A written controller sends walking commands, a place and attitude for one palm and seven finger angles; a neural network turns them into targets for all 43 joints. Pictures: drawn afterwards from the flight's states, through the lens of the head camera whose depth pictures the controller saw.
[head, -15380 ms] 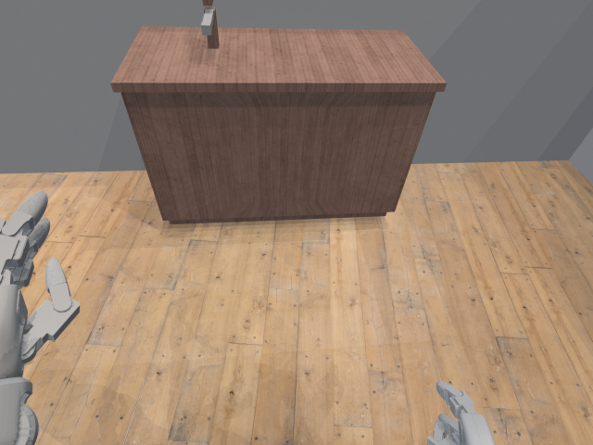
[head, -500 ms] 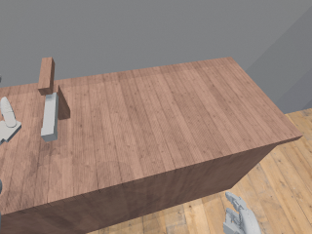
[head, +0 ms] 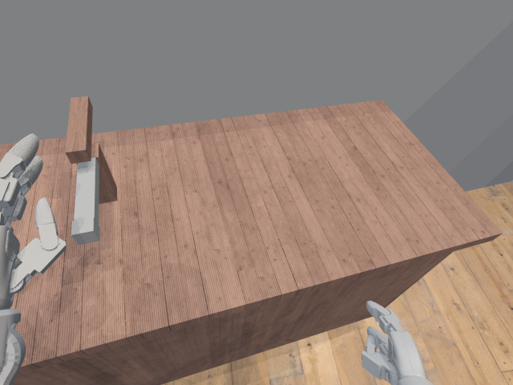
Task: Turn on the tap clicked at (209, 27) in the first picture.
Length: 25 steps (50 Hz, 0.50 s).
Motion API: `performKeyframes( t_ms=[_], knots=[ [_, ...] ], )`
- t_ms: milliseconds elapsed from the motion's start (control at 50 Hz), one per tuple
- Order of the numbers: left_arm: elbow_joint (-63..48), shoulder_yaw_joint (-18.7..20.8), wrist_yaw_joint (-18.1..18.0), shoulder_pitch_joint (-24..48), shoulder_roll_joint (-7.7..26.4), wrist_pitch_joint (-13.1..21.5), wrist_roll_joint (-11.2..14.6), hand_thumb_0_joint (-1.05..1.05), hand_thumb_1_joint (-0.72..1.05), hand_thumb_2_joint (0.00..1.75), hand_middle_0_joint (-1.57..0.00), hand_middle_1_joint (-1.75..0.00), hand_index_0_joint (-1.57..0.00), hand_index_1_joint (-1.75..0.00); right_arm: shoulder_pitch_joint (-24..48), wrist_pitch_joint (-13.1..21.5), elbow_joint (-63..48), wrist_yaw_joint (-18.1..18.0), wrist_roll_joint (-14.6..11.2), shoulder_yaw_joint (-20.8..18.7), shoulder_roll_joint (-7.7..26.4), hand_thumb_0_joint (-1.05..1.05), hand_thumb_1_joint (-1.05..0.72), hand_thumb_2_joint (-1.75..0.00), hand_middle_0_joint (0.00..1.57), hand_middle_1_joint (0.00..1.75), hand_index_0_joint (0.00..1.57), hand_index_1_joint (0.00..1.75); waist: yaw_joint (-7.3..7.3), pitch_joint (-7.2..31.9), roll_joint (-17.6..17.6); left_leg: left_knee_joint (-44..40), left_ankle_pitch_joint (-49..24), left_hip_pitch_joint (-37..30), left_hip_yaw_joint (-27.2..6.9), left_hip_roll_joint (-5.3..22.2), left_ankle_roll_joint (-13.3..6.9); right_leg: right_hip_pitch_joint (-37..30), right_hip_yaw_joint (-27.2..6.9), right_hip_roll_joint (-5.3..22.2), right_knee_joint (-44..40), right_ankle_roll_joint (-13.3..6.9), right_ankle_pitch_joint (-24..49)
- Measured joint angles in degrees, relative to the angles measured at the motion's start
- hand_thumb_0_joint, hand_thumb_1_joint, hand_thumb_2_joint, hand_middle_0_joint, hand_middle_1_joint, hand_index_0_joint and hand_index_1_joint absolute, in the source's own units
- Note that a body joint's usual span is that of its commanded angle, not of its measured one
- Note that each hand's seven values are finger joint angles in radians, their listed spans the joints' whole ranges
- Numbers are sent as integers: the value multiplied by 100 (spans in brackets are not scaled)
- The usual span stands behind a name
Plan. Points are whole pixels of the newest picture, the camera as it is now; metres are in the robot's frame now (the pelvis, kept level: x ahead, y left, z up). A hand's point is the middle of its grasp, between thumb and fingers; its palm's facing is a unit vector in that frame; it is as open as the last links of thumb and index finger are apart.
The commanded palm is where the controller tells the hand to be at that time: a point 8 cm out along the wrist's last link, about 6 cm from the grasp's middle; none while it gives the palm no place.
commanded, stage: come to a stop and stand still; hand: left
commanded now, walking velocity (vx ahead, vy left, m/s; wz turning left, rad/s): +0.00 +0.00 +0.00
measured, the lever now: (86, 231) +0.29 +0.28 +0.07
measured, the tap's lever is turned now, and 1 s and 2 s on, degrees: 0 0 0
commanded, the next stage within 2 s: look again from close up in 0.16 s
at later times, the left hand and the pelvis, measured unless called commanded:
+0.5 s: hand (47, 260) +0.21 +0.25 +0.16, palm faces +0.37 -0.86 -0.34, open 7.4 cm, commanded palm +0.15 +0.28 +0.18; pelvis -0.01 +0.00 +0.00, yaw +0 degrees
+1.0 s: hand (43, 314) +0.16 +0.24 +0.15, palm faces +0.43 -0.85 -0.32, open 7.4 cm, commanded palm +0.11 +0.28 +0.16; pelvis -0.04 -0.04 -0.02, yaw +3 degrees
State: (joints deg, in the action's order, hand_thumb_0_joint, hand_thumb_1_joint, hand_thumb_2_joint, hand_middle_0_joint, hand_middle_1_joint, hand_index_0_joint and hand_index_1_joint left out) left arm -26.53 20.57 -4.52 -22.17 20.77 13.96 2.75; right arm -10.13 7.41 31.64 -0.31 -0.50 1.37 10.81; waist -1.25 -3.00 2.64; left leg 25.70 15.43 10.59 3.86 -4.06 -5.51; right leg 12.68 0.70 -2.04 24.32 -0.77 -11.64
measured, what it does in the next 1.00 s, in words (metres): shifts its weight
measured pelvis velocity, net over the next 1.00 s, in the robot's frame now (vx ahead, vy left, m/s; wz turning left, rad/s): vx -0.04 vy -0.04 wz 0.05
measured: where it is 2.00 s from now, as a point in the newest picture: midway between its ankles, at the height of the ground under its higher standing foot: outside the picture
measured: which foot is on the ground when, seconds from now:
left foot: down 0.00-1.00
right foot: down 0.00-1.00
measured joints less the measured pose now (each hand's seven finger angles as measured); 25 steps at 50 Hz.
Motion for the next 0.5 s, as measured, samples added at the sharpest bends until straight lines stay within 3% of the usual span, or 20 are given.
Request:
performKeyframes(
  t_ms=[260,500],
  knots=[
    [-73,26,-33,-94,40,-138,21,2,89,89,-21,-30,-21,-30,-75,-177,-77,-39,-1,54,-36,1,-90,-90,21,30,20,30,-60,-26,-14,-69,-58,-57,-8,-50,-4,-52,7,52,-36,42,34],
    [10,-34,-63,-191,12,-151,22,2,89,89,-21,-30,-21,-30,-217,-224,19,-95,-22,-7,29,1,-90,-90,21,30,20,30,24,-6,-47,-99,-140,-54,-6,-32,-6,-82,12,37,-139,34,160]
  ],
)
